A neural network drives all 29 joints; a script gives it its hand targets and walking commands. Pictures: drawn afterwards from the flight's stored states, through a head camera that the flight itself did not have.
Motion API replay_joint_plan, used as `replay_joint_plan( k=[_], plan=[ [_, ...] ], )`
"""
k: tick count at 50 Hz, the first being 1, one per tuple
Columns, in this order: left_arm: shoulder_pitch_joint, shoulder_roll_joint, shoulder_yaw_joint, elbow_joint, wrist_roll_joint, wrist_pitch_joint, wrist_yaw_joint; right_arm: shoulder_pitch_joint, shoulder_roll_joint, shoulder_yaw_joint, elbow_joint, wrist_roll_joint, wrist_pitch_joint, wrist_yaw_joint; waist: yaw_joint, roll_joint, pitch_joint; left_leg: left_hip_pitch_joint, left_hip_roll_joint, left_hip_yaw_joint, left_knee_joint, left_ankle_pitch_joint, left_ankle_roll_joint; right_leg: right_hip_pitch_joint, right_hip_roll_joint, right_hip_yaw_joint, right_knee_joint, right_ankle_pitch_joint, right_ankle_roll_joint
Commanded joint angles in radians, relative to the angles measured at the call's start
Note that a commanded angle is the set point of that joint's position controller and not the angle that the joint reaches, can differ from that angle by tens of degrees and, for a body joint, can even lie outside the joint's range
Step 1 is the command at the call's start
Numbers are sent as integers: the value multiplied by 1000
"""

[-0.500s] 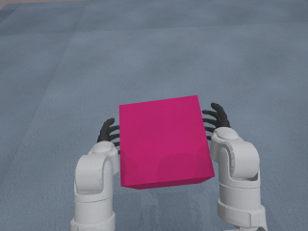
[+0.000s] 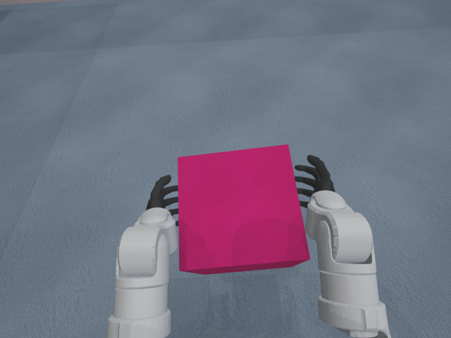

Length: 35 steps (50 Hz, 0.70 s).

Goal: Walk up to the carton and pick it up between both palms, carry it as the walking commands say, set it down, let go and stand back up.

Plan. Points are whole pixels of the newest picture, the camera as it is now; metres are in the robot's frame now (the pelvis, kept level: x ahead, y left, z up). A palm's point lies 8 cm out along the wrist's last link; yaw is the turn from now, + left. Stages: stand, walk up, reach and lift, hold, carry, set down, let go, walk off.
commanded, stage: carry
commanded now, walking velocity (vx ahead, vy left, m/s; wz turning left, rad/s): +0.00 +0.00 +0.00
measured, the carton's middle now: (240, 218) +0.33 -0.01 -0.01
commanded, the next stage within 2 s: none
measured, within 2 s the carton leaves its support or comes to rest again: neither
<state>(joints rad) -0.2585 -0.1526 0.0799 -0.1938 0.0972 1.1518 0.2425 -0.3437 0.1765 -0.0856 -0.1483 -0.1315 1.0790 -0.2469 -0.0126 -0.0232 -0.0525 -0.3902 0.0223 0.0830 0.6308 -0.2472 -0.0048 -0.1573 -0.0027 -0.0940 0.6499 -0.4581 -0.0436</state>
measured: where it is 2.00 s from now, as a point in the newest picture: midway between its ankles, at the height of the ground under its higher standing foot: (237, 291)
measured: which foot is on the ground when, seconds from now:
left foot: down 0.00-0.54, up 0.56-0.70, down 0.72-1.00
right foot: down 0.00-0.00, up 0.02-0.10, down 0.12-0.38, up 0.40-0.48, down 0.50-0.78, up 0.80-0.86, down 0.88-1.00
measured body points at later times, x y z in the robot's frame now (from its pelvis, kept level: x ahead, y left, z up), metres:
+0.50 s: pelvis +0.13 -0.02 +0.00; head +0.14 -0.03 +0.45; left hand +0.43 +0.11 +0.06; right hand +0.44 -0.16 +0.07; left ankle +0.05 +0.11 -0.72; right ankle +0.06 -0.09 -0.72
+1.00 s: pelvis +0.25 -0.03 +0.00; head +0.26 -0.03 +0.45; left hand +0.56 +0.10 +0.06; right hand +0.57 -0.17 +0.07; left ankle +0.16 +0.11 -0.71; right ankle +0.16 -0.10 -0.72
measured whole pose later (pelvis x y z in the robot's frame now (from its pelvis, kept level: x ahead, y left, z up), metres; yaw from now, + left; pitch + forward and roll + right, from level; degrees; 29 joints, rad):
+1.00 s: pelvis +0.25 -0.03 +0.00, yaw -1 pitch +6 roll +2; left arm -0.23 -0.15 0.08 -0.13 0.10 1.02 0.22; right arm -0.30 0.16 -0.09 -0.08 -0.11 0.97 -0.23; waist -0.01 -0.02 -0.10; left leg -0.31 0.04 0.09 0.70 -0.43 0.03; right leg -0.28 -0.01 -0.09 0.64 -0.44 -0.05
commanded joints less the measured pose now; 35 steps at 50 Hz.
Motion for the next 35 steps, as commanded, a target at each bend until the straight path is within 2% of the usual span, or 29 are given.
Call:
replay_joint_plan(
  k=[1, 2, 3, 4, 5, 6, 7, 8, 9, 10, 12, 15, 17, 18, 19, 20, 21, 22, 23, 24, 25, 26, 27, 28, 29, 30, 31, 32, 35],
  plan=[
    [-424, -843, -410, -16, -247, -118, -234, -181, 894, 382, 112, 249, -50, 246, -18, 273, -430, 727, 304, -273, 5, 1473, 279, -418, 63, 17, 381, -91, 69],
    [-478, -822, -412, -36, -241, -153, -242, -232, 879, 368, 107, 243, -80, 256, -5, 241, -395, 682, 327, -280, -29, 1432, 282, -438, 19, 65, 296, -183, 53],
    [-499, -797, -395, -16, -232, -176, -246, -232, 856, 343, 148, 224, -100, 260, 6, 193, -342, 602, 311, -246, -41, 1260, 251, -405, -23, 68, 136, -178, 52],
    [-522, -829, -419, -98, -271, -188, -241, -277, 871, 372, 48, 257, -117, 250, 19, 178, -312, 512, 262, -163, -27, 1031, 198, -315, -49, 49, -63, -93, 51],
    [-536, -922, -514, -321, -368, -170, -226, -276, 947, 462, -161, 337, -97, 228, 36, 149, -321, 412, 208, -77, 12, 801, 140, -166, -61, 33, -265, 131, 53],
    [-451, -917, -499, -237, -337, -141, -222, -174, 929, 451, -87, 304, -70, 222, 18, 115, -324, 305, 157, -59, 18, 536, 91, -49, -104, 96, -270, 456, 42],
    [-375, -864, -444, -72, -266, -135, -231, -130, 883, 427, 42, 250, -60, 230, 18, -60, -345, 149, 94, -22, 87, 166, 46, 119, -203, 201, -195, 1115, 10],
    [-427, -868, -450, -118, -280, -141, -230, -212, 898, 466, -22, 286, -62, 231, 20, -201, -347, 19, 52, -5, 131, -147, 17, 248, -267, 240, -143, 1529, -26],
    [-429, -852, -436, -104, -273, -139, -230, -243, 877, 472, -27, 291, -61, 229, 24, -218, -324, -80, 14, 14, 173, -247, 5, 327, -284, 238, -97, 1749, -31],
    [-400, -835, -420, -68, -258, -143, -233, -230, 854, 463, -4, 278, -66, 231, 28, -219, -321, -129, -9, 29, 182, -262, 6, 371, -278, 229, -77, 1817, -33],
    [-395, -865, -454, -123, -273, -155, -236, -241, 893, 501, -62, 303, -78, 235, 40, -198, -297, -231, -45, 67, 169, -237, 6, 449, -238, 196, -61, 1798, -27],
    [-395, -820, -400, -41, -229, -187, -245, -265, 866, 462, 32, 272, -107, 247, 45, -191, -337, -157, -66, 106, 79, -138, 18, 429, -202, 133, -16, 1794, -13],
    [-420, -835, -424, -124, -267, -207, -241, -283, 893, 484, -47, 304, -125, 245, 24, -147, -355, 38, -58, 106, -52, 92, 35, 293, -170, 73, 80, 1715, 3],
    [-397, -824, -415, -107, -264, -207, -238, -246, 884, 479, -32, 298, -125, 243, 4, -75, -386, 248, -7, 57, -80, 499, 66, 136, -131, 30, 219, 1530, 31],
    [-378, -761, -372, 21, -209, -217, -245, -185, 826, 413, 132, 239, -135, 254, -17, 72, -432, 504, 106, -64, -32, 984, 138, -115, -62, 6, 355, 1021, 64],
    [-454, -792, -440, -136, -273, -231, -242, -243, 855, 444, -10, 292, -154, 252, -26, 266, -412, 695, 255, -244, 6, 1425, 253, -414, 48, -5, 431, 102, 74],
    [-474, -795, -463, -172, -288, -232, -240, -254, 866, 449, -35, 298, -155, 246, -14, 270, -365, 717, 298, -299, -16, 1469, 280, -523, 39, 45, 337, -196, 61],
    [-471, -830, -495, -250, -318, -219, -233, -256, 894, 482, -115, 324, -140, 236, -5, 201, -322, 659, 306, -286, -16, 1342, 257, -508, -8, 72, 176, -211, 44],
    [-416, -832, -482, -216, -311, -192, -225, -227, 875, 475, -104, 312, -117, 222, 4, 162, -295, 578, 275, -214, -9, 1138, 212, -432, -28, 54, -19, -140, 43],
    [-356, -835, -475, -210, -313, -169, -217, -193, 848, 467, -109, 307, -97, 208, 28, 161, -296, 441, 220, -118, 12, 909, 153, -249, -29, 28, -198, 64, 40],
    [-320, -791, -429, -103, -263, -155, -217, -136, 792, 419, 10, 256, -83, 210, 21, 131, -313, 313, 170, -75, 14, 626, 107, -75, -61, 58, -258, 331, 36],
    [-323, -775, -409, -54, -243, -155, -221, -125, 770, 406, 43, 234, -82, 214, 14, -1, -340, 164, 107, -37, 71, 279, 62, 90, -165, 160, -190, 876, 4],
    [-349, -810, -434, -89, -256, -155, -221, -193, 809, 467, -32, 272, -74, 219, 21, -189, -333, 35, 43, -11, 132, -135, 21, 205, -257, 242, -151, 1420, -37],
    [-348, -761, -387, 17, -211, -157, -228, -206, 772, 437, 80, 234, -73, 224, 25, -228, -310, -81, 6, 5, 185, -287, -1, 310, -281, 257, -98, 1701, -46],
    [-350, -755, -377, 59, -201, -177, -239, -212, 761, 423, 122, 220, -96, 233, 27, -218, -303, -142, -11, 11, 197, -306, -1, 361, -282, 248, -72, 1783, -56],
    [-388, -783, -407, -14, -227, -197, -240, -254, 794, 450, 52, 256, -116, 238, 29, -185, -308, -170, -18, 19, 183, -286, 4, 383, -269, 232, -72, 1747, -57],
    [-414, -840, -463, -151, -280, -197, -234, -288, 857, 511, -86, 321, -117, 235, 34, -172, -311, -194, -26, 37, 149, -254, 7, 403, -251, 209, -63, 1706, -56],
    [-406, -865, -486, -208, -299, -187, -227, -274, 891, 539, -128, 346, -104, 230, 38, -176, -325, -190, -35, 55, 108, -225, 8, 413, -229, 180, -52, 1673, -53],
    [-344, -807, -418, -76, -238, -181, -228, -233, 845, 477, 3, 293, -97, 234, 31, -157, -372, -52, -34, 75, -5, -41, 26, 342, -196, 113, 2, 1636, -35]
  ],
)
